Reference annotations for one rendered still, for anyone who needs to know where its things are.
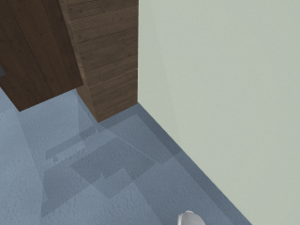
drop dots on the cupboard door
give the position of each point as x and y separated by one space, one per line
36 52

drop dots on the robot right thigh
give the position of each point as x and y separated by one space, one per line
188 218

